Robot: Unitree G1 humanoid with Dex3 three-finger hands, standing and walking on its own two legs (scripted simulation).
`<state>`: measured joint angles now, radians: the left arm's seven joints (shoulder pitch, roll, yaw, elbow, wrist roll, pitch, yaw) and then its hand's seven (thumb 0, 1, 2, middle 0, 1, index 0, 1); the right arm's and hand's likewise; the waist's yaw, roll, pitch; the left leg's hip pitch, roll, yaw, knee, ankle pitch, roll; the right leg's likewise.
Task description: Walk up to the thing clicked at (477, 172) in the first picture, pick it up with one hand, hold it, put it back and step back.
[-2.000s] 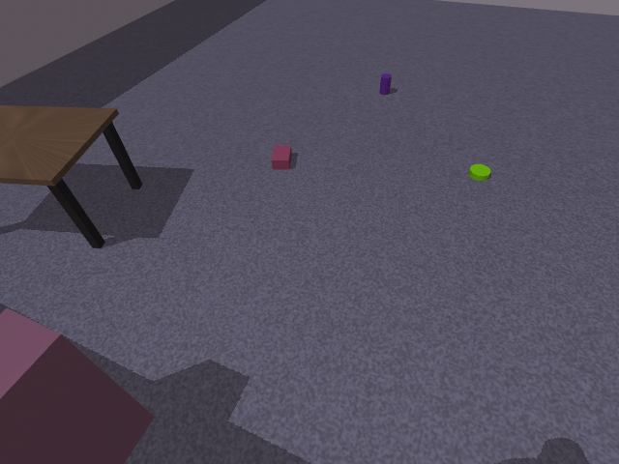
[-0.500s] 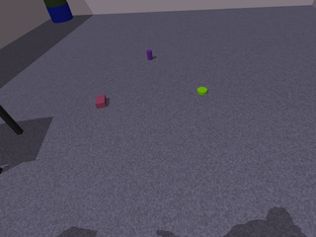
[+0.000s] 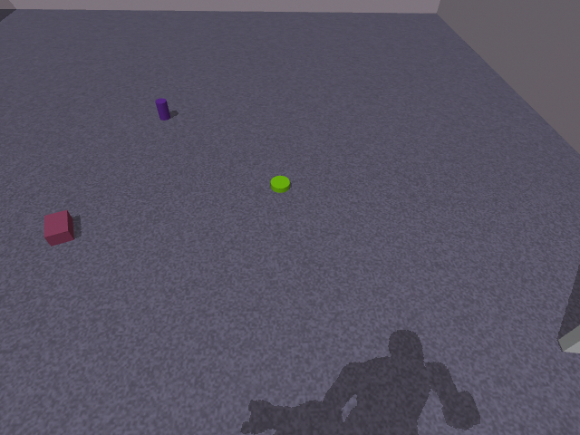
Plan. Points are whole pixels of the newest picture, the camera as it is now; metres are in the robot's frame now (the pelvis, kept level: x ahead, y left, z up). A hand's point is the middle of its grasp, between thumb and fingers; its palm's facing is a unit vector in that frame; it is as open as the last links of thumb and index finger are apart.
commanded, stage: walk up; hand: left
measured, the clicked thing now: (280, 184) +1.41 +0.03 -0.75
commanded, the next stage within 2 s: none
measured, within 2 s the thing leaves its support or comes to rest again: neither
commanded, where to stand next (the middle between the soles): +0.98 -0.15 m, yaw -8 degrees
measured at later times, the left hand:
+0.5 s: hand (210, 295) +0.39 +0.17 -0.11, palm faces -0.13 -0.92 -0.37, open 7.4 cm
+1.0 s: hand (208, 232) +0.57 +0.20 -0.14, palm faces -0.21 -0.92 -0.35, open 7.4 cm
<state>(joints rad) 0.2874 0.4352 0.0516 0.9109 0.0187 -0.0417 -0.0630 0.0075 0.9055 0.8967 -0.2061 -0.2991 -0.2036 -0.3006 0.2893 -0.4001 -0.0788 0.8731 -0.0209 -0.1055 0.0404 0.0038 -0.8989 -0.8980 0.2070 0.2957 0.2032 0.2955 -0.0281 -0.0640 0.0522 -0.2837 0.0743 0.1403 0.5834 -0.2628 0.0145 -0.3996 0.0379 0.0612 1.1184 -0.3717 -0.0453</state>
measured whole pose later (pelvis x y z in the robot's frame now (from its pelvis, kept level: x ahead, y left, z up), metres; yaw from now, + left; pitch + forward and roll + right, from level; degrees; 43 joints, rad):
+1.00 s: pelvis +0.48 -0.07 +0.01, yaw -9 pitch -3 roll -1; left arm 0.32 0.45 0.04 0.89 0.00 -0.06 -0.04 0.01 0.90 0.90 -0.21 -0.30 -0.20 -0.30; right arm 0.28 -0.37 -0.04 0.82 0.00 -0.09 0.05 0.00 -0.90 -0.90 0.21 0.30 0.20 0.30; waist 0.00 -0.05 0.08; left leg -0.21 0.05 0.09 0.48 -0.22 0.02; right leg -0.46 -0.03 0.03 1.02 -0.34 -0.03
